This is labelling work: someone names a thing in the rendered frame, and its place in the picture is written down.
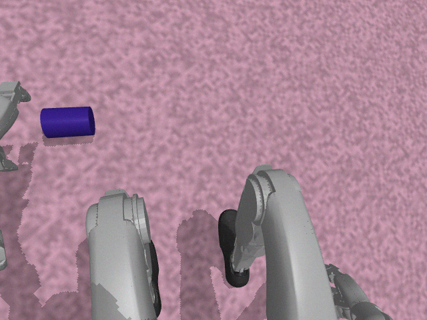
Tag right robot arm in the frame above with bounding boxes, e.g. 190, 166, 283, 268
350, 301, 393, 320

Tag can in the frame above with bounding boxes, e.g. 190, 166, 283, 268
40, 107, 95, 138

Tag right robot hand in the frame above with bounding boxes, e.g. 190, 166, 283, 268
325, 264, 370, 320

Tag left robot foot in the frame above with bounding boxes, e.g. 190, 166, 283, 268
149, 240, 161, 318

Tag right robot foot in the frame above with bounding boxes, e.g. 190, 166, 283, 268
218, 209, 250, 287

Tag left robot hand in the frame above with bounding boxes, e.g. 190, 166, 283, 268
0, 81, 31, 172

